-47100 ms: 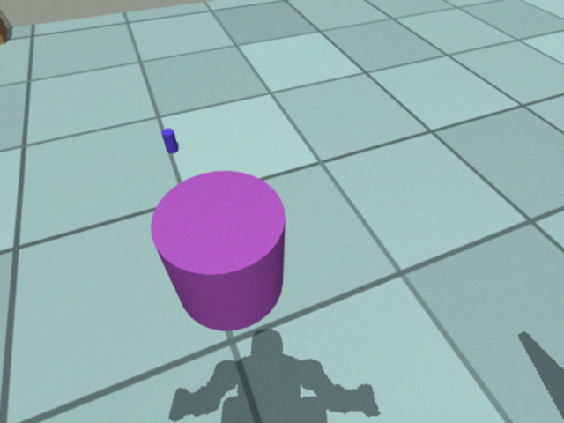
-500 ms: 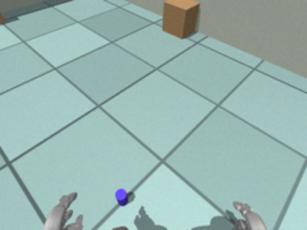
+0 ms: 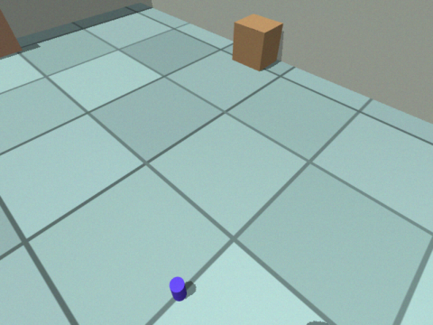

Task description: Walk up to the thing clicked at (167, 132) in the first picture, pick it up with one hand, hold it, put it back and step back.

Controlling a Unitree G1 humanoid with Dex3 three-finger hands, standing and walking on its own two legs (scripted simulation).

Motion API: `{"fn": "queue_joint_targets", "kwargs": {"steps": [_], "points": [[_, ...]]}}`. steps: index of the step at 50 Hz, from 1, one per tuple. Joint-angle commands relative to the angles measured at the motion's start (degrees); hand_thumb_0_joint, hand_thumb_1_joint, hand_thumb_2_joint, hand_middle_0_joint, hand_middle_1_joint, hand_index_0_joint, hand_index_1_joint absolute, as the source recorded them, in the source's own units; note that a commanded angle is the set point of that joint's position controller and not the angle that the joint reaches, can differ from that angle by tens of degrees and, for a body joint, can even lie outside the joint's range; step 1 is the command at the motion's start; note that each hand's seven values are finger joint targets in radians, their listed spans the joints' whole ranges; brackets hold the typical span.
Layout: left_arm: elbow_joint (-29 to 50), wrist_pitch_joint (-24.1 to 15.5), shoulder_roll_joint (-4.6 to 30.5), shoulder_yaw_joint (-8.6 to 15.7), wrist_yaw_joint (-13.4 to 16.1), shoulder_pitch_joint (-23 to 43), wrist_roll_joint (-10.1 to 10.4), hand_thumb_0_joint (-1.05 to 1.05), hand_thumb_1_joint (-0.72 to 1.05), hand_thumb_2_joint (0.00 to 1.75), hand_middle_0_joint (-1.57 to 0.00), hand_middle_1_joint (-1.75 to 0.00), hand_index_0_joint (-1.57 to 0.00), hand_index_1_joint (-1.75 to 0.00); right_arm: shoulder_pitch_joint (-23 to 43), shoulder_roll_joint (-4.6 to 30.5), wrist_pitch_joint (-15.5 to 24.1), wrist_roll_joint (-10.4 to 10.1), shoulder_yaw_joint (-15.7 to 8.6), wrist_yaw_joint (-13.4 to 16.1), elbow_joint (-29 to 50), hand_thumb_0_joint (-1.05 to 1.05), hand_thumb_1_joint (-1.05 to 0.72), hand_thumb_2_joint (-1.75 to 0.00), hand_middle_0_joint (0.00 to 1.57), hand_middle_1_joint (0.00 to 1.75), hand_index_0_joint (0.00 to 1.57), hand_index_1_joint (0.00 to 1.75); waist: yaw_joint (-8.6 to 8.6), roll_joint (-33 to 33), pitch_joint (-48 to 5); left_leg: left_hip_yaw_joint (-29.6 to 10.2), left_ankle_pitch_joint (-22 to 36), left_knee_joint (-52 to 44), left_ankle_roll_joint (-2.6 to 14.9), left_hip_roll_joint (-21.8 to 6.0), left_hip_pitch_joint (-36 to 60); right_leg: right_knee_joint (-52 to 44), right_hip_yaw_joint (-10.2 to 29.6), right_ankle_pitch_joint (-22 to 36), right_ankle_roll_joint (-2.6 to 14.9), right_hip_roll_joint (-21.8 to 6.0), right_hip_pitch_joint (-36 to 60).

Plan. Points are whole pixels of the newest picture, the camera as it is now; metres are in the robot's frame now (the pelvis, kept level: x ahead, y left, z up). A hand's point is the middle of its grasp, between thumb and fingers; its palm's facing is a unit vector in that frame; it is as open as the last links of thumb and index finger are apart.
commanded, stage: stand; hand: left
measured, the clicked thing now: (178, 289) +0.40 +0.17 -0.71
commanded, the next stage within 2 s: step back in 1.50 s
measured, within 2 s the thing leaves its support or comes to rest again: neither
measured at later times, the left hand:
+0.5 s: hand out of the picture +0.04 +0.25 -0.16, palm faces +0.00 -0.94 -0.34, open 7.4 cm
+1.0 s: hand out of the picture +0.07 +0.24 -0.15, palm faces -0.01 -0.94 -0.33, open 7.4 cm
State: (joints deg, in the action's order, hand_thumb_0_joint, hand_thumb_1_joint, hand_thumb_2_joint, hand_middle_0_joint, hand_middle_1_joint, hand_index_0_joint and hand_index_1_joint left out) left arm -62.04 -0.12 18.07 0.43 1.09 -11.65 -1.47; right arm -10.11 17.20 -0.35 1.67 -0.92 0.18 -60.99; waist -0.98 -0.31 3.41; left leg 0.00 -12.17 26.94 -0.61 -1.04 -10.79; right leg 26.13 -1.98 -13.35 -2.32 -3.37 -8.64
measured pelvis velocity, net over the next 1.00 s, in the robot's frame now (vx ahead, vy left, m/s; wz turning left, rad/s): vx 0.01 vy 0.00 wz -0.01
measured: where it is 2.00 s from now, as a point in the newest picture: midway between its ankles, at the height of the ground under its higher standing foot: outside the picture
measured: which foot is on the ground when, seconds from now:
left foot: down 0.00-1.00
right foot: down 0.00-1.00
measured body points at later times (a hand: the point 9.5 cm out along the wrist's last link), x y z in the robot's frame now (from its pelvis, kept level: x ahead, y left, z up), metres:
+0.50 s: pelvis -0.01 -0.01 +0.01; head -0.01 -0.01 +0.46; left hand +0.05 +0.29 -0.13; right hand +0.05 -0.30 -0.13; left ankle +0.03 +0.13 -0.74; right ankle +0.01 -0.15 -0.74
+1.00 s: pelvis +0.01 +0.00 +0.01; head +0.02 -0.01 +0.46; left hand +0.08 +0.29 -0.13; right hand +0.08 -0.30 -0.13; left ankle +0.03 +0.13 -0.74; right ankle +0.01 -0.15 -0.74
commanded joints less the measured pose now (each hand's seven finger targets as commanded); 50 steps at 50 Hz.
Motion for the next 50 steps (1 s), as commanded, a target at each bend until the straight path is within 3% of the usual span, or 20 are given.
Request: {"fn": "queue_joint_targets", "kwargs": {"steps": [1, 8, 12, 18, 23, 26, 33, 40, 50], "points": [[1.43, -1.22, 11.52, 1.92, 0.46, 2.28, -0.09, 0.0, 0.9, 0.9, -0.2, -0.3, -0.2, -0.3, 3.04, 12.06, 1.47, -0.29, -2.46, 0.91, 1.97, 0.0, -0.9, -0.9, 0.2, 0.3, 0.2, 0.3, 0.08, -1.52, -0.26, -6.57, -3.61, -9.99, 1.61, -4.99, -1.17, -6.9, 3.94, -0.76, 2.96, -3.19, -0.4], [-0.49, -1.55, 11.98, 1.78, 0.4, 3.69, -0.17, 0.0, 0.9, 0.9, -0.2, -0.3, -0.2, -0.3, 3.3, 11.87, 1.39, -0.4, -2.32, 0.68, 0.24, 0.0, -0.9, -0.9, 0.2, 0.3, 0.2, 0.3, 0.42, 0.68, -0.8, -5.87, -1.37, -9.65, 1.42, -4.83, 0.67, -9.41, 4.57, -1.68, 2.64, -3.87, -0.63], [-1.02, -1.44, 12.56, 1.9, 0.4, 4.61, -0.2, 0.0, 0.9, 0.9, -0.2, -0.3, -0.2, -0.3, 3.75, 11.85, 1.12, -0.43, -2.14, 0.53, -0.26, 0.0, -0.9, -0.9, 0.2, 0.3, 0.2, 0.3, 0.56, 0.35, 0.46, -5.63, -2.84, -9.96, 1.27, -4.43, -0.48, -10.29, 4.58, -3.78, 2.45, -3.68, -1.42], [-1.31, -1.69, 13.15, 2.1, 0.27, 5.17, 0.14, 0.0, 0.9, 0.9, -0.2, -0.3, -0.2, -0.3, 3.58, 11.98, 1.32, -0.55, -1.88, 0.42, -0.96, 0.0, -0.9, -0.9, 0.2, 0.3, 0.2, 0.3, 0.6, 0.28, -1.46, -5.59, -0.02, -10.08, 1.46, -5.05, 0.63, -10.49, 5.16, -0.42, 2.7, -4.38, 0.13], [-1.62, -1.32, 13.19, 2.03, 0.07, 5.52, 0.25, 0.0, 0.9, 0.9, -0.2, -0.3, -0.2, -0.3, 3.71, 12.59, 1.26, -0.58, -1.68, 0.48, -1.44, 0.0, -0.9, -0.9, 0.2, 0.3, 0.2, 0.3, 0.57, -0.96, -0.12, -5.69, -3.24, -11.29, 1.19, -5.12, -1.02, -10.17, 4.75, -2.2, 2.64, -3.78, -0.44], [-1.83, -1.44, 13.02, 1.97, -0.03, 5.18, 0.15, 0.0, 0.9, 0.9, -0.2, -0.3, -0.2, -0.3, 4.03, 12.83, 1.31, -0.62, -1.8, 0.46, -1.51, 0.0, -0.9, -0.9, 0.2, 0.3, 0.2, 0.3, 0.48, -0.13, -0.94, -5.58, -2.22, -10.72, 1.35, -5.25, -0.25, -10.2, 4.82, -1.81, 2.72, -3.95, 0.02], [-1.83, -1.62, 13.13, 2.15, 0.03, 6.02, 0.37, 0.0, 0.9, 0.9, -0.2, -0.3, -0.2, -0.3, 4.19, 13.02, 1.58, -0.62, -1.63, 0.56, -1.73, 0.0, -0.9, -0.9, 0.2, 0.3, 0.2, 0.3, 0.71, 0.15, -2.82, -5.04, 3.24, -10.22, 1.56, -5.77, 1.77, -10.13, 5.03, 4.05, 2.8, -4.57, 1.65], [-2.24, -1.45, 12.8, 2.09, -0.14, 5.87, 0.4, 0.0, 0.9, 0.9, -0.2, -0.3, -0.2, -0.3, 4.47, 13.38, 1.58, -0.75, -1.5, 0.58, -1.96, 0.0, -0.9, -0.9, 0.2, 0.3, 0.2, 0.3, 0.81, 0.06, -2.27, -5.0, 2.74, -11.04, 1.35, -5.78, 1.97, -10.31, 4.63, 3.64, 2.59, -4.28, 1.37], [-1.8, -1.48, 12.67, 2.21, -0.19, 6.26, 0.51, 0.0, 0.9, 0.9, -0.2, -0.3, -0.2, -0.3, 5.74, 13.84, 1.89, -0.82, -1.45, 0.74, -2.03, 0.0, -0.9, -0.9, 0.2, 0.3, 0.2, 0.3, 0.62, -0.38, -4.19, -4.62, 9.34, -10.31, 1.44, -6.43, 4.2, -10.0, 4.46, 9.13, 2.4, -4.7, 3.04]]}}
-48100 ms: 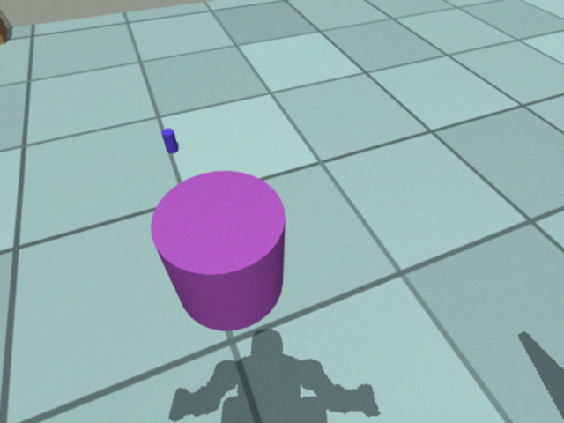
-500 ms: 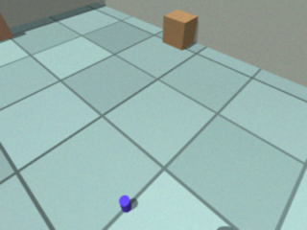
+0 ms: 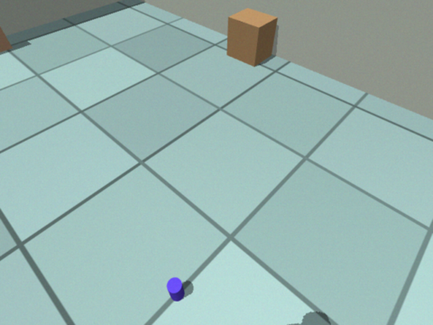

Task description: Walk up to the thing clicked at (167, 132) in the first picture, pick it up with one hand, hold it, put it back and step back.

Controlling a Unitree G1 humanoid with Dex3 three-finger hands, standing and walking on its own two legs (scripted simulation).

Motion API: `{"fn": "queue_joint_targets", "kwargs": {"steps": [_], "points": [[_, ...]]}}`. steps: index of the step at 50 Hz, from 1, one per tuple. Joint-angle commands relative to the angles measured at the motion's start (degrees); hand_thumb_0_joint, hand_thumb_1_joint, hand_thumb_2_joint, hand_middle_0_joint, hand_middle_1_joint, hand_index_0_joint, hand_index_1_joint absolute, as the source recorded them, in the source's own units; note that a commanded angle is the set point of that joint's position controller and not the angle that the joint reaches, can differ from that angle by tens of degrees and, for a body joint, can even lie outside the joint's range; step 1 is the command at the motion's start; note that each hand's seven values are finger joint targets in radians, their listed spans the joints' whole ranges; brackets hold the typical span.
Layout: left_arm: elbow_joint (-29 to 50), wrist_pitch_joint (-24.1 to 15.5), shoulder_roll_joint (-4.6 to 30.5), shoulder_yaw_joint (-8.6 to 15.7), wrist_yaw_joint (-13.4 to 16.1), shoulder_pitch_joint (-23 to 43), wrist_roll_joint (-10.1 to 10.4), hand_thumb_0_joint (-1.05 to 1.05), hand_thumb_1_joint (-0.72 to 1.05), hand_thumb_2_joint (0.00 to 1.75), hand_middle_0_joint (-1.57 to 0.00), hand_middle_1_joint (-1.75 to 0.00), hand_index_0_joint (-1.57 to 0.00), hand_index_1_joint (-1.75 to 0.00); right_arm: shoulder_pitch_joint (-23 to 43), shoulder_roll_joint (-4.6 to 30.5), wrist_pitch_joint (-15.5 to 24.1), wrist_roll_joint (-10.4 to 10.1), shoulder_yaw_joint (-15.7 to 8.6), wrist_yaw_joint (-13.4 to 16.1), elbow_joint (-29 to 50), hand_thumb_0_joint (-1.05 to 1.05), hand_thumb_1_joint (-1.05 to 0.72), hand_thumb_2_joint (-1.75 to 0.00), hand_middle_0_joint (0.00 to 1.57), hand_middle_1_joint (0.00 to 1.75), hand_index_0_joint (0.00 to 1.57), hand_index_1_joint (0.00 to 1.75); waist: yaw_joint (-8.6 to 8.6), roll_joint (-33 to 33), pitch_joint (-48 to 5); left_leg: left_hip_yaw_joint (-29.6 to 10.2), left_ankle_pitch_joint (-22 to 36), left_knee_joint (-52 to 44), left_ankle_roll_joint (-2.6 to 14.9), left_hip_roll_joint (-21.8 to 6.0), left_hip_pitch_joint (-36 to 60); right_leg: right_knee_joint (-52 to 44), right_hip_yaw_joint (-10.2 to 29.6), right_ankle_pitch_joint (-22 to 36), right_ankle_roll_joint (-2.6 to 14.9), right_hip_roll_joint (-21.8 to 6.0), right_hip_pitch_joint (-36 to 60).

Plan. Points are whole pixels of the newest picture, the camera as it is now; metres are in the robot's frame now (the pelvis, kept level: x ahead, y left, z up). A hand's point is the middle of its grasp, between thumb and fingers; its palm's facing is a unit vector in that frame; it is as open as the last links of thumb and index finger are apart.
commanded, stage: stand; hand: left
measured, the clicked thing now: (176, 289) +0.39 +0.18 -0.72
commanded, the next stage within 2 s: step back in 0.50 s
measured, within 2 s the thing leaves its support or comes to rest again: neither
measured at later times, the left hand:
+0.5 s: hand out of the picture +0.07 +0.25 -0.16, palm faces +0.00 -0.94 -0.34, open 7.4 cm
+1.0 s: hand out of the picture +0.09 +0.29 -0.19, palm faces +0.01 -0.93 -0.37, open 7.4 cm
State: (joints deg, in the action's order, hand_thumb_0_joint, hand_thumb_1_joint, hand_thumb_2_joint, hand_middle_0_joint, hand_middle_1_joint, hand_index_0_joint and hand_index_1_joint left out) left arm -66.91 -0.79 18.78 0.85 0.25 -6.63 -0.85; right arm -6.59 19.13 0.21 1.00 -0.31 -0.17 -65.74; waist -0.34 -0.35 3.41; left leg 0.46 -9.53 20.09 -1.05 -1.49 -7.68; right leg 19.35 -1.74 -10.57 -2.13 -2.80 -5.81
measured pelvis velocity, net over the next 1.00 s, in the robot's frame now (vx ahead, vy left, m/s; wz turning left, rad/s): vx -0.07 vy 0.03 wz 0.01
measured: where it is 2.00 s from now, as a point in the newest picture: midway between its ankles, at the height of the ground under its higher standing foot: outside the picture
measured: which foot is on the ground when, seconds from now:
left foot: down 0.00-0.74, up 0.76-0.86, down 0.88-1.00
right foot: down 0.00-0.88, up 0.90-1.00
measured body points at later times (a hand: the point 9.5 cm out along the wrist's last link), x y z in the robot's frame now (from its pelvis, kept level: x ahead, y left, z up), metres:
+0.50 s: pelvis +0.01 +0.00 +0.00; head +0.02 +0.00 +0.45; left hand +0.07 +0.30 -0.13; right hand +0.08 -0.30 -0.14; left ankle +0.02 +0.13 -0.75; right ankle +0.00 -0.14 -0.75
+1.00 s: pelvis -0.07 +0.03 -0.03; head +0.00 +0.05 +0.41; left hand +0.09 +0.34 -0.16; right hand +0.00 -0.30 -0.14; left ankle -0.05 +0.13 -0.75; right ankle -0.05 -0.12 -0.69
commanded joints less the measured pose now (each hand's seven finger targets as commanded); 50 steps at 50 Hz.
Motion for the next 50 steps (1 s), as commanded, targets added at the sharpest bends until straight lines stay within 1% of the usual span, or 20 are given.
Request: {"fn": "queue_joint_targets", "kwargs": {"steps": [1, 8, 20, 24, 25, 29, 32, 35, 36, 37, 38, 39, 41, 42, 43, 44, 45, 46, 49, 50], "points": [[3.14, -0.72, 12.24, 1.92, 0.66, 1.34, -0.14, 0.0, 0.9, 0.9, -0.2, -0.3, -0.2, -0.3, 1.96, 11.71, 1.33, -0.11, -2.04, 1.11, 2.75, 0.0, -0.9, -0.9, 0.2, 0.3, 0.2, 0.3, 0.22, 0.17, -4.21, -4.87, 7.03, -3.64, 1.81, -5.82, 0.9, -3.19, 4.14, 7.03, 2.26, -5.25, 0.44], [3.31, -0.79, 12.12, 1.88, 0.67, 1.49, 0.05, 0.0, 0.9, 0.9, -0.2, -0.3, -0.2, -0.3, 2.7, 12.05, 1.46, -0.25, -2.01, 1.05, 2.76, 0.0, -0.9, -0.9, 0.2, 0.3, 0.2, 0.3, 0.06, -0.09, -4.31, -4.8, 9.61, -3.53, 1.55, -6.0, 1.96, -3.12, 3.99, 8.54, 2.05, -5.21, 0.53], [3.82, -0.78, 12.32, 2.04, 0.42, 1.72, 0.0, 0.0, 0.9, 0.9, -0.2, -0.3, -0.2, -0.3, 2.71, 12.23, 1.36, -0.2, -2.21, 0.82, 2.8, 0.0, -0.9, -0.9, 0.2, 0.3, 0.2, 0.3, 0.25, -0.35, -3.19, -4.91, 4.19, -4.62, 1.35, -5.66, 0.32, -4.13, 4.19, 4.24, 2.42, -5.23, -0.17], [3.97, -0.77, 12.36, 2.05, 0.48, 1.5, -0.03, 0.0, 0.9, 0.9, -0.2, -0.3, -0.2, -0.3, 3.04, 12.11, 1.49, -0.22, -2.09, 0.91, 2.96, 0.0, -0.9, -0.9, 0.2, 0.3, 0.2, 0.3, 0.07, -0.31, -4.66, -4.89, 7.41, -3.94, 1.64, -5.93, 1.35, -3.42, 4.04, 7.44, 2.55, -5.49, 0.91], [5.85, -0.25, 16.72, 4.37, 0.62, 2.05, 1.43, 0.0, 0.9, 0.9, -0.2, -0.3, -0.2, -0.3, 4.47, 15.59, 0.41, -0.89, -3.52, 0.42, 4.75, 0.0, -0.9, -0.9, 0.2, 0.3, 0.2, 0.3, 0.34, 0.98, 0.94, -5.75, 17.21, 1.86, 3.56, -5.06, -2.74, 2.17, 4.48, 16.55, 2.94, -4.48, -4.04], [9.36, 0.47, 15.06, 4.8, 0.98, 0.96, 1.54, 0.0, 0.9, 0.9, -0.2, -0.3, -0.2, -0.3, 2.41, 14.91, -0.8, -1.68, -4.49, 0.14, 7.79, 0.0, -0.9, -0.9, 0.2, 0.3, 0.2, 0.3, 1.02, -0.26, -8.07, -5.07, 22.24, 7.61, 6.04, -5.95, -1.1, 8.82, 2.98, 16.74, 5.05, -3.76, -2.45], [11.63, 1.12, 14.94, 4.84, 0.86, 1.55, 1.0, 0.0, 0.9, 0.9, -0.2, -0.3, -0.2, -0.3, 3.29, 15.35, -1.74, -1.59, -5.2, 0.02, 10.06, 0.0, -0.9, -0.9, 0.2, 0.3, 0.2, 0.3, 0.94, -0.78, -8.75, -5.37, 16.34, 11.37, 6.98, -4.95, -4.24, 11.36, 4.08, 13.49, 6.51, -4.2, -4.85], [14.07, 1.6, 17.25, 5.52, 0.81, 2.25, 0.53, 0.0, 0.9, 0.9, -0.2, -0.3, -0.2, -0.3, 2.06, 14.45, -2.48, -1.31, -5.26, -0.1, 11.76, 0.0, -0.9, -0.9, 0.2, 0.3, 0.2, 0.3, 0.91, 3.78, -7.99, -3.15, 6.03, 19.83, 5.82, -0.59, -6.84, 8.64, 10.37, 12.89, 11.21, -9.89, -8.74], [14.85, 1.64, 18.35, 5.87, 0.86, 3.37, 0.29, 0.0, 0.9, 0.9, -0.2, -0.3, -0.2, -0.3, 1.4, 13.58, -2.73, -1.4, -5.23, -0.33, 11.99, 0.0, -0.9, -0.9, 0.2, 0.3, 0.2, 0.3, 0.77, 7.11, -7.95, -1.49, -0.23, 26.0, 4.61, 2.69, -6.74, 6.06, 13.24, 14.21, 13.54, -13.31, -10.42], [16.03, 1.64, 19.53, 6.15, 0.99, 5.45, -0.13, 0.0, 0.9, 0.9, -0.2, -0.3, -0.2, -0.3, -0.01, 12.91, -3.19, -1.21, -5.34, -0.57, 12.43, 0.0, -0.9, -0.9, 0.2, 0.3, 0.2, 0.3, 1.28, 11.67, -7.01, -0.84, -13.03, 32.32, 4.03, 5.1, -7.17, 3.32, 16.33, 13.59, 16.16, -17.23, -13.76], [17.5, 1.58, 20.41, 6.46, 1.09, 7.14, -0.87, 0.0, 0.9, 0.9, -0.2, -0.3, -0.2, -0.3, -2.23, 13.14, -3.56, -1.03, -5.6, -0.79, 12.81, 0.0, -0.9, -0.9, 0.2, 0.3, 0.2, 0.3, 1.9, 13.89, -6.26, -2.61, -20.19, 37.93, 4.04, 4.62, -7.67, 2.47, 18.11, 12.14, 17.92, -19.52, -16.8], [18.53, 1.48, 20.47, 6.59, 1.31, 9.16, -1.18, 0.0, 0.9, 0.9, -0.2, -0.3, -0.2, -0.3, -4.42, 13.57, -3.65, -1.38, -5.78, -0.93, 12.93, 0.0, -0.9, -0.9, 0.2, 0.3, 0.2, 0.3, 3.08, 13.92, -5.42, -4.93, -21.48, 38.12, 4.35, 3.01, -8.03, 4.16, 16.61, 12.24, 17.42, -19.36, -17.69], [19.67, 1.75, 18.42, 5.95, 1.52, 10.65, -1.24, 0.0, 0.9, 0.9, -0.2, -0.3, -0.2, -0.3, -7.23, 13.81, -2.87, -1.6, -6.19, -0.93, 12.7, 0.0, -0.9, -0.9, 0.2, 0.3, 0.2, 0.3, 3.91, 11.98, -5.57, -3.45, -15.37, 27.78, 4.42, 1.77, -7.47, 10.39, 11.62, 11.51, 13.07, -14.51, -16.17], [19.91, 2.12, 17.6, 5.68, 1.52, 10.51, -0.95, 0.0, 0.9, 0.9, -0.2, -0.3, -0.2, -0.3, -8.33, 13.71, -2.34, -1.09, -6.28, -0.79, 12.29, 0.0, -0.9, -0.9, 0.2, 0.3, 0.2, 0.3, 4.07, 9.82, -5.59, -1.77, -7.33, 18.51, 4.11, 1.55, -6.66, 15.26, 8.7, 8.6, 10.1, -11.22, -14.86], [20.08, 2.73, 15.41, 5.31, 1.41, 8.2, -0.33, 0.0, 0.9, 0.9, -0.2, -0.3, -0.2, -0.3, -7.46, 14.94, -1.77, -0.05, -6.56, -0.52, 12.63, 0.0, -0.9, -0.9, 0.2, 0.3, 0.2, 0.3, 3.11, 0.29, -4.07, -8.05, 5.58, 7.99, 4.49, -2.5, -8.53, 24.63, 5.13, 1.77, 7.22, -4.68, -14.52], [20.75, 3.16, 12.09, 4.79, 1.53, 6.09, 0.45, 0.0, 0.9, 0.9, -0.2, -0.3, -0.2, -0.3, -5.62, 19.13, -1.1, 1.39, -7.51, -0.14, 14.06, 0.0, -0.9, -0.9, 0.2, 0.3, 0.2, 0.3, 1.71, -11.62, -3.36, -23.45, 20.03, 3.5, 7.72, -11.6, -4.86, 35.03, 3.41, -14.9, 4.47, 5.07, -22.57], [20.47, 3.43, 12.71, 5.21, 2.03, 4.2, 0.27, 0.0, 0.9, 0.9, -0.2, -0.3, -0.2, -0.3, -5.65, 22.03, -0.63, 1.23, -7.93, 0.02, 15.08, 0.0, -0.9, -0.9, 0.2, 0.3, 0.2, 0.3, 1.34, -8.77, -5.28, -25.61, 32.48, 5.68, 12.12, -15.64, -3.59, 41.51, 9.29, -26.65, 4.21, 7.85, -23.51], [20.23, 3.32, 12.76, 5.04, 2.61, 3.95, 0.17, 0.0, 0.9, 0.9, -0.2, -0.3, -0.2, -0.3, -4.63, 23.64, -0.46, 0.82, -8.21, 0.22, 16.07, 0.0, -0.9, -0.9, 0.2, 0.3, 0.2, 0.3, 2.34, -11.46, -8.19, -30.32, 32.51, 4.83, 14.76, -18.21, -2.39, 45.56, 13.41, -29.19, 4.27, 9.37, -24.21], [18.75, 3.14, 14.14, 5.26, 2.71, 1.53, 0.79, 0.0, 0.9, 0.9, -0.2, -0.3, -0.2, -0.3, 1.38, 18.21, -0.41, 1.42, -6.91, 1.69, 18.1, 0.0, -0.9, -0.9, 0.2, 0.3, 0.2, 0.3, -0.84, -9.21, -5.69, -19.21, 26.81, 8.07, 14.26, -13.42, -1.99, 52.18, 14.06, -21.38, 3.97, 8.11, -26.5], [18.84, 3.08, 14.48, 5.52, 2.46, 0.44, 0.65, 0.0, 0.9, 0.9, -0.2, -0.3, -0.2, -0.3, 0.75, 17.15, -0.32, 1.18, -6.67, 2.01, 18.64, 0.0, -0.9, -0.9, 0.2, 0.3, 0.2, 0.3, -0.76, -9.26, -5.74, -18.39, 26.59, 8.55, 14.72, -13.14, -1.05, 52.54, 12.6, -20.19, 3.36, 7.66, -26.18]]}}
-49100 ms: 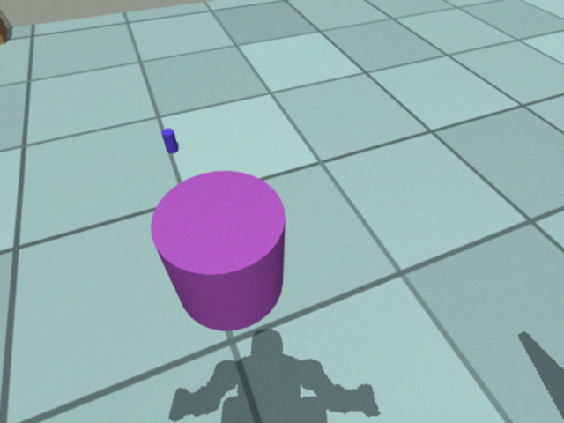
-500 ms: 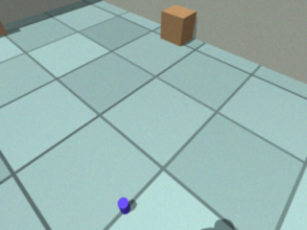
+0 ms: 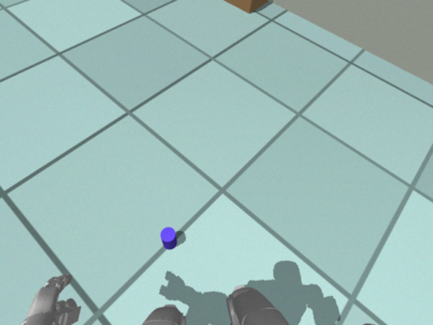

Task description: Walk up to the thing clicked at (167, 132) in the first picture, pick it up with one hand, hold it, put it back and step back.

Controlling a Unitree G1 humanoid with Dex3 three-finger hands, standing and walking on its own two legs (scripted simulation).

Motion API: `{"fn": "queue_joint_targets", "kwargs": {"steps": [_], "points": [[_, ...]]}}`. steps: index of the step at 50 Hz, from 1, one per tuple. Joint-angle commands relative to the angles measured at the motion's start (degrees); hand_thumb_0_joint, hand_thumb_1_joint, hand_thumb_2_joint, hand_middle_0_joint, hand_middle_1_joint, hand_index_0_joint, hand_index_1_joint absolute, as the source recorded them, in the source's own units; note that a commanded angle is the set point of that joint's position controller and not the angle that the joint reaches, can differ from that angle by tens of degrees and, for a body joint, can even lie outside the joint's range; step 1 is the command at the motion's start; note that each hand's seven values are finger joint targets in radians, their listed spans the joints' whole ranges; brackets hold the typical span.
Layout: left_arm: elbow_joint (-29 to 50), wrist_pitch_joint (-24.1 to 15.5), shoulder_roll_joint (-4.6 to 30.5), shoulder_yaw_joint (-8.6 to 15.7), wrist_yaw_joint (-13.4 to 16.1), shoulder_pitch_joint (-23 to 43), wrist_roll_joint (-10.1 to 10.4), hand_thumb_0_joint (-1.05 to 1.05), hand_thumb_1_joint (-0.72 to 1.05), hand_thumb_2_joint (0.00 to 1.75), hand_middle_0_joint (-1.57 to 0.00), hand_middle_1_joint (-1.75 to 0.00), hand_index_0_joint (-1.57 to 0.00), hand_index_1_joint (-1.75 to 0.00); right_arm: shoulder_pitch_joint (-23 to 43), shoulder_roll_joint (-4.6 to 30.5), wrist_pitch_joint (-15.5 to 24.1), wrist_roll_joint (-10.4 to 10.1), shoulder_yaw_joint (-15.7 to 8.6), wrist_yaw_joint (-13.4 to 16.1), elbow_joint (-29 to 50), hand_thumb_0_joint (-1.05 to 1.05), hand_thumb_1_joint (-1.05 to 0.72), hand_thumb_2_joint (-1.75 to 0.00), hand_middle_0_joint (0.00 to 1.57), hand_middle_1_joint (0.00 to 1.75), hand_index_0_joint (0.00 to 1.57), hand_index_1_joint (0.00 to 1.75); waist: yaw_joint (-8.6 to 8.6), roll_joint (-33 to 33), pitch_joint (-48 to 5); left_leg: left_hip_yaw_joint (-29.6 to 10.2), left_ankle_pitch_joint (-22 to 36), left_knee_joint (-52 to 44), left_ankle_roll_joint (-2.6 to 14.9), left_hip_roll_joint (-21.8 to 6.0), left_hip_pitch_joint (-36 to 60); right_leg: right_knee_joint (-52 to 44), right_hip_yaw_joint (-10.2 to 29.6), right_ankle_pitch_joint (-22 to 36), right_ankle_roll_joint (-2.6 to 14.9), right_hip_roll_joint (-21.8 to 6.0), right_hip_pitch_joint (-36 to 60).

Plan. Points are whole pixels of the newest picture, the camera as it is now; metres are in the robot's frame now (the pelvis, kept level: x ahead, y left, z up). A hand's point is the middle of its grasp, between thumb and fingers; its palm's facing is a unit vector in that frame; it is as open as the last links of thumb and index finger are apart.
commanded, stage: step back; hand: left
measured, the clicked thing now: (169, 238) +0.46 +0.14 -0.69
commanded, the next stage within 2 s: none
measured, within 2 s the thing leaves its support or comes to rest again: neither
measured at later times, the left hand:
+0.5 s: hand out of the picture +0.02 +0.25 -0.12, palm faces -0.02 -0.91 -0.41, open 7.4 cm
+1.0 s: hand out of the picture -0.18 +0.25 -0.15, palm faces -0.09 -0.91 -0.40, open 7.4 cm
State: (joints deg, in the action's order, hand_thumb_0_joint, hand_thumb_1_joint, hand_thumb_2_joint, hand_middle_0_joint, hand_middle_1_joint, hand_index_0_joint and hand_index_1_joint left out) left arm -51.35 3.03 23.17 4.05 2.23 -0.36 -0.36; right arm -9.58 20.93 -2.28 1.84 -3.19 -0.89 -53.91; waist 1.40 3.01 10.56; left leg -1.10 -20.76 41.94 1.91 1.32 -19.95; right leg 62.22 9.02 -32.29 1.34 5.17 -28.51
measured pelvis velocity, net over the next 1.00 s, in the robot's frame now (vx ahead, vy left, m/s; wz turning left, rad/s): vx -0.27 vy -0.02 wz -0.11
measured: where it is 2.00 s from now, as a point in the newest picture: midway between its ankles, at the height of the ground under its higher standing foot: outside the picture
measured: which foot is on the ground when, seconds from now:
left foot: down 0.00-0.26, up 0.28-0.54, down 0.56-1.00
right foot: up 0.00-0.22, down 0.24-0.58, up 0.60-0.96, down 0.98-1.00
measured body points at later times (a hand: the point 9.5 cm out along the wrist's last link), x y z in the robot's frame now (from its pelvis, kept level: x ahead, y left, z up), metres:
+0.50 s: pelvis -0.11 -0.01 +0.01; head -0.05 -0.02 +0.45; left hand +0.02 +0.30 -0.10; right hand -0.02 -0.33 -0.12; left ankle -0.13 +0.12 -0.68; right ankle -0.07 -0.14 -0.72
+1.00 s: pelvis -0.27 -0.02 +0.00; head -0.22 -0.02 +0.44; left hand -0.17 +0.30 -0.12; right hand -0.15 -0.34 -0.11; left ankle -0.14 +0.11 -0.72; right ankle -0.31 -0.13 -0.72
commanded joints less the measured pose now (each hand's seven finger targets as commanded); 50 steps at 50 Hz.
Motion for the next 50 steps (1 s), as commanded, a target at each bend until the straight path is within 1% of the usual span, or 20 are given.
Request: {"fn": "queue_joint_targets", "kwargs": {"steps": [1, 6, 9, 11, 12, 13, 14, 17, 19, 23, 25, 27, 28, 29, 30, 33, 42, 48, 49, 50], "points": [[3.42, -0.86, 10.28, 2.58, 0.23, -6.39, -0.2, 0.0, 0.9, 0.9, -0.2, -0.3, -0.2, -0.3, 2.28, 14.95, 2.23, 0.23, -3.92, 2.89, 7.11, 0.0, -0.9, -0.9, 0.2, 0.3, 0.2, 0.3, -1.92, -11.97, -13.53, -16.92, 38.83, -12.81, 12.63, -16.33, 13.33, 9.18, 1.21, 1.29, -0.84, -0.67, -2.84], [6.15, -1.56, 8.96, 2.94, -0.66, -4.32, -0.31, 0.0, 0.9, 0.9, -0.2, -0.3, -0.2, -0.3, -2.08, 14.59, 2.15, -0.12, -3.88, 3.23, 7.7, 0.0, -0.9, -0.9, 0.2, 0.3, 0.2, 0.3, 1.08, -10.25, -13.69, -14.48, 38.67, -11.27, 13.6, -16.75, 17.16, -4.22, -1.97, 1.42, -2.35, -2.38, -0.62], [5.1, -2.18, 8.14, 3.21, -1.15, -8.4, -0.44, 0.0, 0.9, 0.9, -0.2, -0.3, -0.2, -0.3, -0.15, 15.63, 1.43, -0.38, -3.66, 2.99, 8.72, 0.0, -0.9, -0.9, 0.2, 0.3, 0.2, 0.3, -0.15, -11.43, -16.8, -11.5, 32.16, -8.13, 10.83, -14.4, 14.02, -22.02, -6.39, 6.82, -1.29, -3.89, 9.0], [3.09, -2.74, 7.01, 3.22, -1.02, -12.93, -1.0, 0.0, 0.9, 0.9, -0.2, -0.3, -0.2, -0.3, 1.66, 15.15, 0.67, -1.25, -3.27, 2.7, 8.77, 0.0, -0.9, -0.9, 0.2, 0.3, 0.2, 0.3, -2.47, -9.98, -17.6, -7.8, 27.02, -3.13, 7.22, -11.52, 8.66, -38.94, -8.97, 21.48, -0.04, -3.35, 18.98], [3.82, -3.25, 10.12, 4.02, -0.91, -12.89, -1.78, 0.0, 0.9, 0.9, -0.2, -0.3, -0.2, -0.3, 0.99, 13.37, 0.69, -1.84, -2.5, 2.42, 9.08, 0.0, -0.9, -0.9, 0.2, 0.3, 0.2, 0.3, -2.14, -6.46, -17.27, -6.89, 18.92, -1.59, 4.03, -8.89, -0.43, -36.87, -2.34, 27.09, 1.65, -7.13, 25.04], [4.75, -3.09, 15.34, 5.31, -1.04, -11.03, -1.55, 0.0, 0.9, 0.9, -0.2, -0.3, -0.2, -0.3, 1.91, 10.94, 0.75, -2.3, -1.93, 2.22, 9.92, 0.0, -0.9, -0.9, 0.2, 0.3, 0.2, 0.3, -2.15, 6.53, -14.32, -2.56, 2.47, 7.38, -0.11, 0.98, -10.63, -38.71, 13.61, 31.01, 8.36, -18.5, 23.97], [6.53, -3.05, 19.16, 5.82, -1.06, -9.1, -1.54, 0.0, 0.9, 0.9, -0.2, -0.3, -0.2, -0.3, 3.89, 11.9, 0.18, -1.95, -2.62, 3.19, 9.37, 0.0, -0.9, -0.9, 0.2, 0.3, 0.2, 0.3, -4.64, 12.65, -11.58, -4.57, -15.87, 21.36, -1.26, 3.82, -7.71, -42.05, 24.47, 35.29, 17.58, -29.21, 11.94], [8.72, -3.1, 12.39, 4.37, -0.54, -3.21, -0.94, 0.0, 0.9, 0.9, -0.2, -0.3, -0.2, -0.3, -0.98, 12.79, 0.34, -2.76, -2.66, 2.92, 6.76, 0.0, -0.9, -0.9, 0.2, 0.3, 0.2, 0.3, 0.02, 3.2, -8.44, -9.69, -9.06, 29.62, -1.95, 5.62, -9.09, -37.16, 9.02, 42.03, 12.9, -20.2, 12.33], [9.67, -2.83, 11.44, 4.37, -0.35, -3.21, -1.42, 0.0, 0.9, 0.9, -0.2, -0.3, -0.2, -0.3, -2.37, 12.3, 0.83, -2.31, -2.07, 3.02, 6.63, 0.0, -0.9, -0.9, 0.2, 0.3, 0.2, 0.3, -0.9, 5.13, -9.51, -7.66, -7.88, 26.59, -2.68, 5.27, -7.8, -35.1, 4.39, 43.45, 11.17, -17.71, 14.54], [9.73, -2.26, 10.59, 3.84, 0.07, -8.57, -1.83, 0.0, 0.9, 0.9, -0.2, -0.3, -0.2, -0.3, -0.18, 11.38, 1.1, -1.66, -1.85, 2.64, 8.24, 0.0, -0.9, -0.9, 0.2, 0.3, 0.2, 0.3, -4.12, 6.76, -11.92, -3.31, -9.02, 7.6, -2.7, 2.21, -7.1, -32.64, 4.13, 44.83, 10.76, -17.97, 24.1], [10.53, -1.88, 11.9, 3.89, -0.07, -7.49, -1.34, 0.0, 0.9, 0.9, -0.2, -0.3, -0.2, -0.3, -2.42, 11.0, 1.36, -1.2, -2.1, 2.35, 7.84, 0.0, -0.9, -0.9, 0.2, 0.3, 0.2, 0.3, -2.76, 9.2, -13.32, -0.87, -6.05, -3.05, -1.77, 0.29, -1.98, -30.57, 5.11, 43.93, 9.93, -18.78, 23.02], [11.24, -1.1, 11.8, 3.3, -0.59, -6.6, -0.59, 0.0, 0.9, 0.9, -0.2, -0.3, -0.2, -0.3, -5.52, 11.16, 1.95, -0.6, -2.77, 2.14, 6.39, 0.0, -0.9, -0.9, 0.2, 0.3, 0.2, 0.3, -0.67, 5.82, -14.24, 0.93, 8.72, -17.61, -1.26, 0.5, 6.51, -25.66, 2.37, 38.92, 6.97, -16.09, 17.87], [11.51, -0.74, 9.52, 2.69, -0.76, -8.45, -0.41, 0.0, 0.9, 0.9, -0.2, -0.3, -0.2, -0.3, -4.18, 13.38, 2.39, 0.24, -3.51, 2.16, 7.2, 0.0, -0.9, -0.9, 0.2, 0.3, 0.2, 0.3, -1.71, -0.22, -14.84, -8.62, 12.78, -19.8, 0.7, -5.7, 10.75, -21.54, 1.01, 29.73, 3.97, -12.41, 11.32], [12.02, -0.78, 7.1, 2.07, -0.82, -8.36, -0.03, 0.0, 0.9, 0.9, -0.2, -0.3, -0.2, -0.3, -2.02, 19.68, 2.36, 0.76, -4.84, 1.79, 8.37, 0.0, -0.9, -0.9, 0.2, 0.3, 0.2, 0.3, -1.44, -15.42, -14.0, -26.16, 20.02, -22.15, 7.3, -18.54, 13.04, -11.65, -4.68, 7.81, 0.52, -1.45, -0.6], [11.86, -0.7, 10.16, 3.62, 0.23, -4.0, -0.47, 0.0, 0.9, 0.9, -0.2, -0.3, -0.2, -0.3, -2.29, 22.76, 2.31, 0.33, -5.42, 1.44, 8.97, 0.0, -0.9, -0.9, 0.2, 0.3, 0.2, 0.3, 2.05, -16.14, -13.4, -31.05, 25.75, -22.8, 13.92, -24.18, 4.48, -0.98, -0.11, -6.74, -0.23, 0.68, 2.87], [8.68, -0.63, 9.22, 3.4, 0.15, -9.09, 0.45, 0.0, 0.9, 0.9, -0.2, -0.3, -0.2, -0.3, 4.84, 15.05, 2.48, 0.44, -3.23, 2.31, 9.33, 0.0, -0.9, -0.9, 0.2, 0.3, 0.2, 0.3, -3.48, -8.94, -10.36, -15.46, 29.67, -18.89, 9.73, -16.02, 7.04, 10.2, 3.65, 1.77, 0.48, 1.12, -1.03], [8.63, -1.22, 8.74, 3.38, -1.08, -11.3, -0.54, 0.0, 0.9, 0.9, -0.2, -0.3, -0.2, -0.3, 0.05, 14.57, 2.08, -0.09, -3.88, 2.79, 11.0, 0.0, -0.9, -0.9, 0.2, 0.3, 0.2, 0.3, 0.66, -11.99, -13.77, -12.2, 28.1, -15.08, 13.21, -16.38, 16.13, -5.91, -2.59, 2.18, -3.52, -2.16, 2.05], [2.61, -1.45, 9.07, 4.2, -2.09, -22.88, -1.22, 0.0, 0.9, 0.9, -0.2, -0.3, -0.2, -0.3, 5.22, 16.4, 0.12, -0.68, -3.89, 2.14, 12.61, 0.0, -0.9, -0.9, 0.2, 0.3, 0.2, 0.3, -4.36, -13.77, -15.7, -9.66, 7.56, -12.86, 5.67, -12.84, -0.81, -34.86, -9.24, 13.84, 0.72, -4.31, 22.18], [3.51, -1.75, 12.09, 5.16, -2.18, -21.08, -2.36, 0.0, 0.9, 0.9, -0.2, -0.3, -0.2, -0.3, 3.12, 13.65, -0.06, -1.0, -3.19, 2.04, 12.51, 0.0, -0.9, -0.9, 0.2, 0.3, 0.2, 0.3, -3.32, -4.89, -12.63, -7.93, -1.33, -6.14, 1.79, -6.99, -10.06, -39.24, 2.33, 7.42, 2.96, -9.67, 23.03], [5.91, -1.57, 18.98, 6.68, -2.28, -17.49, -2.21, 0.0, 0.9, 0.9, -0.2, -0.3, -0.2, -0.3, 7.16, 10.84, 0.3, -1.53, -2.83, 2.59, 14.2, 0.0, -0.9, -0.9, 0.2, 0.3, 0.2, 0.3, -6.0, 12.33, -8.34, -3.3, -10.99, 9.61, -1.92, 5.49, -14.27, -46.95, 21.52, 3.45, 10.8, -23.89, 10.84]]}}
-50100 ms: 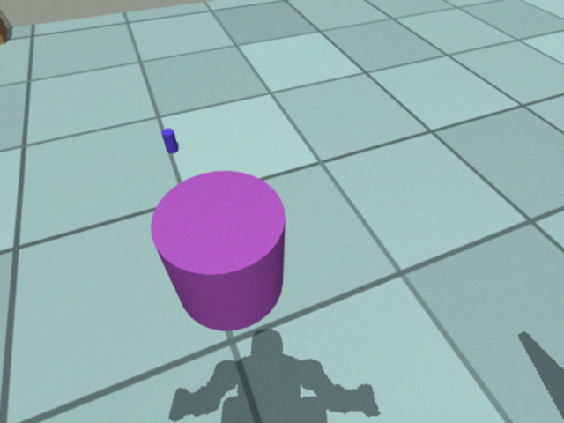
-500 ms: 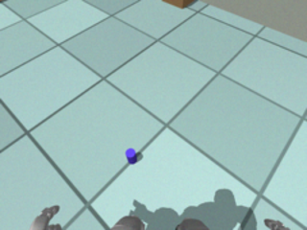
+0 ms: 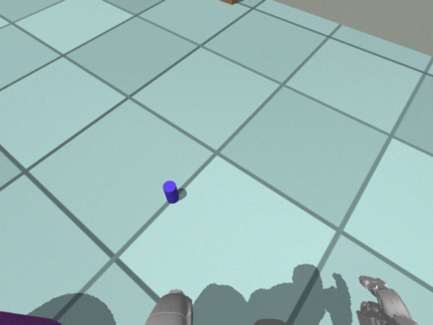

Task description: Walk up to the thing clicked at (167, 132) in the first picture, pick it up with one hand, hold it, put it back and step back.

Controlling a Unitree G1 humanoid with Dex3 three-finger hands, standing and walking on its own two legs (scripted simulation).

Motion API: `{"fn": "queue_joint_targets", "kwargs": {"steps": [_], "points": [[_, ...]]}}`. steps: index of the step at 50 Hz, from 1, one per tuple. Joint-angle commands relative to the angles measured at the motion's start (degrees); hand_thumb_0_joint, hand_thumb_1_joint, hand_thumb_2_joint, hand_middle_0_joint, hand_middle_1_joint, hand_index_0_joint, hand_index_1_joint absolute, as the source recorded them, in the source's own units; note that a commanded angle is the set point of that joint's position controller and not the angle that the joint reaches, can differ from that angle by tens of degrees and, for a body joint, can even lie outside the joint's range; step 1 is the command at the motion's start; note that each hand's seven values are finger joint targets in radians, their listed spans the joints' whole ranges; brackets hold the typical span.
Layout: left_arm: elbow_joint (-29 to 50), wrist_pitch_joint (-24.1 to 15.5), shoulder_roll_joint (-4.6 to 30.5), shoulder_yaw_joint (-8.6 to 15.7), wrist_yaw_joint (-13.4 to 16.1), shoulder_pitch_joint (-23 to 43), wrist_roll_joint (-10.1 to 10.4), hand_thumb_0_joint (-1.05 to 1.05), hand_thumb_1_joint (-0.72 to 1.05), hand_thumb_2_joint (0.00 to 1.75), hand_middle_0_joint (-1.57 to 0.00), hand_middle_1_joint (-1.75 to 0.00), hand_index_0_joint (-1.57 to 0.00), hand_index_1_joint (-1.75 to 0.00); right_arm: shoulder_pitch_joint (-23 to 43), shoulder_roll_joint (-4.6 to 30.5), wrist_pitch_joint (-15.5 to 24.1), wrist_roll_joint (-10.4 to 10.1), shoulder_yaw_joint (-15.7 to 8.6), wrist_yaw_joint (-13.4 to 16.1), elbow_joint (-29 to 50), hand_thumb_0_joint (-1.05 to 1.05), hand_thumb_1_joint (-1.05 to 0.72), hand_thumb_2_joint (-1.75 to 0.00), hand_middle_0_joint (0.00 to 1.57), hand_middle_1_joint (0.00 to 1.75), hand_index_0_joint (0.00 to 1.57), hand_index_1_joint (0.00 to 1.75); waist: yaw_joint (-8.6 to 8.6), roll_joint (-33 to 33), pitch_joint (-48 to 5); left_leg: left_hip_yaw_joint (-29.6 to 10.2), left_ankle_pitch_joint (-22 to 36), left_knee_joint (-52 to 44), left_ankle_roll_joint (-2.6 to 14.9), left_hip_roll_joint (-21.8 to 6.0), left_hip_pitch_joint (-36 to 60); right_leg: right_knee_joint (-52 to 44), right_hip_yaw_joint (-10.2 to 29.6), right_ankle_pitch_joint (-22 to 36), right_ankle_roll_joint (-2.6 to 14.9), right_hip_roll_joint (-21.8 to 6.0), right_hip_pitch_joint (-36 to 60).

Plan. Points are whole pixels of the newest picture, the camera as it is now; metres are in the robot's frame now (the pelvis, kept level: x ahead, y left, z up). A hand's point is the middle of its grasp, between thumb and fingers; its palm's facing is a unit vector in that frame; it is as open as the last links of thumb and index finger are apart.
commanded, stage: step back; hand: left
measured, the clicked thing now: (171, 192) +0.71 +0.24 -0.69
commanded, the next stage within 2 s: stand in 1.82 s
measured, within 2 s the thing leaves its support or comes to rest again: neither
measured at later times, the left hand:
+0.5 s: hand out of the picture -0.06 +0.26 -0.13, palm faces +0.12 -0.92 -0.38, open 7.4 cm
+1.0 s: hand out of the picture -0.27 +0.25 -0.13, palm faces +0.15 -0.89 -0.43, open 7.4 cm
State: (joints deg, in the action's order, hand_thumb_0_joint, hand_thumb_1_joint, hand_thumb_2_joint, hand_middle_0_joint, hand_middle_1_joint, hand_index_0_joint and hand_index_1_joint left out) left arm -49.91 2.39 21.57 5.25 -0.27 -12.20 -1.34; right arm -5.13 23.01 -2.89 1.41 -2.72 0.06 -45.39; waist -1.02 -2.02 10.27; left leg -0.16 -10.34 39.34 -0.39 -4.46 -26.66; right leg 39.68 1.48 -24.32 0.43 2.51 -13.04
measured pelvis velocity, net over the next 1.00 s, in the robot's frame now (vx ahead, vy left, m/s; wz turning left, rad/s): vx -0.30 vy -0.04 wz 0.13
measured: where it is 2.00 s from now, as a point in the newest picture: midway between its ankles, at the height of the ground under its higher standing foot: outside the picture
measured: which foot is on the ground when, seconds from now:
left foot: down 0.00-0.00, up 0.02-0.32, down 0.34-0.66, up 0.68-0.92, down 0.94-1.00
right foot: down 0.00-0.36, up 0.38-0.62, down 0.64-1.00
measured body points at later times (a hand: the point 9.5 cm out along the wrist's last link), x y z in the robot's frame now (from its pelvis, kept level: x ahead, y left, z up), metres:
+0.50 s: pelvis -0.16 -0.02 +0.01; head -0.11 -0.01 +0.46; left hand -0.06 +0.31 -0.10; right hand -0.05 -0.32 -0.10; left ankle -0.14 +0.11 -0.71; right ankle -0.14 -0.14 -0.64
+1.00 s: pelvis -0.30 -0.04 +0.01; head -0.28 -0.05 +0.46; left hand -0.28 +0.29 -0.10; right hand -0.19 -0.35 -0.12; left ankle -0.31 +0.09 -0.71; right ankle -0.24 -0.16 -0.71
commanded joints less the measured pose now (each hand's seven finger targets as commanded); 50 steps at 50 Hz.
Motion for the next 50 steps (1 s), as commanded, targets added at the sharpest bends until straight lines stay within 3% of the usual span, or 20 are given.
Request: {"fn": "queue_joint_targets", "kwargs": {"steps": [1, 4, 13, 16, 17, 19, 21, 23, 29, 31, 32, 33, 34, 36, 38, 43, 46, 47, 49, 50], "points": [[7.1, -1.18, 23.36, 5.82, 0.65, -0.49, -1.57, 0.0, 0.9, 0.9, -0.2, -0.3, -0.2, -0.3, 2.35, 11.51, 0.7, -0.65, -4.43, 2.4, 4.95, 0.0, -0.9, -0.9, 0.2, 0.3, 0.2, 0.3, -3.24, 17.3, -4.43, -10.1, -24.08, 24.65, -0.8, 8.73, -3.69, -27.72, 36.35, -3.56, 17.92, -28.91, -16.02], [8.87, -1.91, 14.42, 3.51, 1.58, 8.97, -1.32, 0.0, 0.9, 0.9, -0.2, -0.3, -0.2, -0.3, -5.29, 10.57, 1.15, -1.51, -3.51, 2.06, 0.65, 0.0, -0.9, -0.9, 0.2, 0.3, 0.2, 0.3, 3.25, 8.66, -5.42, -9.98, -15.37, 30.73, 0.09, 11.86, -1.94, -17.04, 12.29, 19.08, 10.37, -16.28, -10.73], [9.02, -0.84, 13.66, 2.91, 2.62, 1.0, -0.74, 0.0, 0.9, 0.9, -0.2, -0.3, -0.2, -0.3, -6.84, 8.78, 1.99, -0.17, -2.65, 1.77, 0.5, 0.0, -0.9, -0.9, 0.2, 0.3, 0.2, 0.3, -2.29, 13.2, -12.81, -1.48, -18.31, 2.96, -0.17, 7.03, 1.56, -8.83, 10.42, 36.41, 10.75, -17.7, 9.9], [9.97, 0.02, 13.67, 2.22, 2.09, 4.58, 0.19, 0.0, 0.9, 0.9, -0.2, -0.3, -0.2, -0.3, -13.08, 9.33, 2.23, -0.01, -3.38, 1.59, -2.42, 0.0, -0.9, -0.9, 0.2, 0.3, 0.2, 0.3, 1.13, 9.85, -15.55, 1.41, -1.99, -14.61, 1.39, 6.52, 12.84, -3.55, 7.99, 28.77, 7.09, -15.73, 4.37], [10.09, 0.2, 12.13, 1.38, 1.82, 3.29, 0.16, 0.0, 0.9, 0.9, -0.2, -0.3, -0.2, -0.3, -11.98, 12.13, 2.15, 0.46, -4.34, 1.55, -2.12, 0.0, -0.9, -0.9, 0.2, 0.3, 0.2, 0.3, 0.57, 4.52, -14.99, -8.4, 0.4, -14.85, 4.34, 0.08, 17.13, -0.64, 6.82, 19.51, 4.41, -12.51, -4.87], [10.54, 0.08, 12.45, 2.34, 2.43, 8.56, 0.47, 0.0, 0.9, 0.9, -0.2, -0.3, -0.2, -0.3, -7.17, 20.85, 1.93, 0.44, -5.68, 0.9, 0.29, 0.0, -0.9, -0.9, 0.2, 0.3, 0.2, 0.3, 3.84, -11.93, -12.08, -31.34, 8.29, -21.08, 19.11, -18.99, 6.6, 21.62, 0.67, -12.89, 0.01, -0.08, -10.74], [8.78, 0.44, 11.64, 2.46, 2.24, 7.37, 0.96, 0.0, 0.9, 0.9, -0.2, -0.3, -0.2, -0.3, -3.71, 16.01, 2.58, 0.87, -4.16, 1.61, 0.19, 0.0, -0.9, -0.9, 0.2, 0.3, 0.2, 0.3, 1.04, -2.63, -11.14, -21.2, 19.12, -16.4, 17.04, -14.5, 7.37, 31.63, 8.85, -10.15, 0.92, 1.63, -11.84], [6.19, 0.43, 11.63, 2.29, 1.93, 2.37, 1.37, 0.0, 0.9, 0.9, -0.2, -0.3, -0.2, -0.3, 0.12, 13.81, 2.38, 0.86, -3.23, 1.94, 1.07, 0.0, -0.9, -0.9, 0.2, 0.3, 0.2, 0.3, -1.8, -4.1, -9.46, -13.59, 17.03, -14.82, 14.26, -10.9, 5.56, 33.54, 6.69, -5.86, 0.91, 1.99, -11.21], [4.48, -1.32, 9.71, 1.43, 1.26, 0.71, 0.26, 0.0, 0.9, 0.9, -0.2, -0.3, -0.2, -0.3, -2.99, 13.5, 1.13, 0.77, -3.66, 1.62, 0.95, 0.0, -0.9, -0.9, 0.2, 0.3, 0.2, 0.3, 0.63, -9.09, -13.8, -12.18, 17.57, -7.72, 12.92, -9.56, 19.11, -1.67, 0.77, -3.09, -0.43, -2.23, -7.33], [1.71, -2.38, 9.51, 1.47, 1.56, -3.09, -0.23, 0.0, 0.9, 0.9, -0.2, -0.3, -0.2, -0.3, -1.82, 13.68, 0.18, -0.1, -3.31, 1.18, 0.63, 0.0, -0.9, -0.9, 0.2, 0.3, 0.2, 0.3, -0.74, -6.95, -16.74, -7.98, 12.72, -2.82, 9.68, -6.2, 16.33, -18.73, -3.45, 9.33, 0.15, -0.09, 2.63], [1.35, -2.85, 12.73, 2.38, 1.73, -2.91, -1.07, 0.0, 0.9, 0.9, -0.2, -0.3, -0.2, -0.3, -2.21, 11.23, 0.12, -0.41, -2.48, 0.91, 0.92, 0.0, -0.9, -0.9, 0.2, 0.3, 0.2, 0.3, -0.44, -2.46, -15.56, -6.94, 3.22, 0.78, 6.66, -3.11, 5.86, -17.14, 4.57, 10.73, 1.57, -3.4, 7.93], [1.87, -3.04, 18.98, 3.97, 1.64, -3.37, -1.5, 0.0, 0.9, 0.9, -0.2, -0.3, -0.2, -0.3, -0.44, 7.88, 0.32, -0.8, -1.7, 0.88, 2.73, 0.0, -0.9, -0.9, 0.2, 0.3, 0.2, 0.3, -1.54, 12.59, -12.18, -4.36, -15.57, 8.75, 2.23, 6.32, -8.82, -19.77, 24.26, 7.86, 6.72, -16.55, 7.59], [3.7, -2.94, 24.01, 4.79, 1.8, 0.89, -1.67, 0.0, 0.9, 0.9, -0.2, -0.3, -0.2, -0.3, 1.89, 9.96, -0.16, -0.4, -2.99, 1.95, 2.62, 0.0, -0.9, -0.9, 0.2, 0.3, 0.2, 0.3, -3.73, 16.76, -9.72, -9.55, -25.27, 21.54, 0.5, 7.29, -3.24, -23.35, 35.31, 7.85, 16.97, -28.01, -9.04], [5.05, -3.57, 18.01, 3.11, 2.34, 7.24, -0.92, 0.0, 0.9, 0.9, -0.2, -0.3, -0.2, -0.3, -1.74, 11.9, -0.26, -1.04, -3.6, 1.65, 0.08, 0.0, -0.9, -0.9, 0.2, 0.3, 0.2, 0.3, 1.19, 4.63, -6.4, -14.44, -18.77, 31.2, 0.72, 8.62, -1.87, -18.04, 21.88, 15.43, 13.75, -21.61, -10.57], [4.59, -3.74, 15.3, 2.88, 2.45, 7.61, -1.42, 0.0, 0.9, 0.9, -0.2, -0.3, -0.2, -0.3, -4.4, 10.72, 0.56, -1.11, -3.11, 1.43, -1.18, 0.0, -0.9, -0.9, 0.2, 0.3, 0.2, 0.3, 1.86, 6.76, -8.93, -10.07, -15.92, 30.38, -0.25, 8.83, -0.91, -14.79, 13.78, 15.7, 11.77, -17.29, -7.13], [2.68, -3.75, 16.35, 3.45, 1.71, 1.18, -2.09, 0.0, 0.9, 0.9, -0.2, -0.3, -0.2, -0.3, -1.14, 9.84, 1.77, 0.67, -3.05, 0.04, -1.37, 0.0, -0.9, -0.9, 0.2, 0.3, 0.2, 0.3, -3.35, 11.73, -8.16, -3.39, -19.85, 5.45, -0.46, 5.46, -0.07, -17.91, 15.16, -10.88, 10.06, -16.17, 0.75], [2.37, -2.87, 15.79, 2.28, 0.9, 2.87, -1.28, 0.0, 0.9, 0.9, -0.2, -0.3, -0.2, -0.3, -7.17, 8.57, 3.12, 0.42, -3.41, -0.15, -5.38, 0.0, -0.9, -0.9, 0.2, 0.3, 0.2, 0.3, -0.01, 11.36, -9.21, 1.28, -12.14, -15.13, 1.44, 6.42, 17.83, -14.95, 11.15, -9.93, 7.66, -14.77, -8.23], [2.05, -2.63, 12.86, 1.12, 0.8, 0.91, -1.26, 0.0, 0.9, 0.9, -0.2, -0.3, -0.2, -0.3, -8.46, 9.73, 3.55, 0.9, -4.07, 0.0, -6.59, 0.0, -0.9, -0.9, 0.2, 0.3, 0.2, 0.3, 0.45, 5.83, -9.96, -2.9, -12.04, -17.36, 2.3, 5.34, 23.7, -9.29, 8.14, -8.8, 5.85, -12.08, -12.65], [1.52, -2.79, 12.25, 1.03, 0.73, 5.3, 0.12, 0.0, 0.9, 0.9, -0.2, -0.3, -0.2, -0.3, -6.02, 18.15, 4.19, 1.35, -4.93, -0.02, -5.56, 0.0, -0.9, -0.9, 0.2, 0.3, 0.2, 0.3, 2.87, -8.24, -7.36, -34.49, -42.97, -28.5, 12.83, -15.0, 10.93, 7.19, -0.54, -10.15, 0.05, -3.91, -18.3], [1.27, -3.07, 14.38, 1.58, 0.59, 6.15, -0.28, 0.0, 0.9, 0.9, -0.2, -0.3, -0.2, -0.3, -2.67, 17.11, 4.63, 1.23, -4.8, -0.13, -4.8, 0.0, -0.9, -0.9, 0.2, 0.3, 0.2, 0.3, 1.75, -4.12, -4.38, -31.96, -40.4, -28.46, 13.45, -14.57, 5.69, 10.46, 2.87, -7.78, 0.48, -5.08, -14.03]]}}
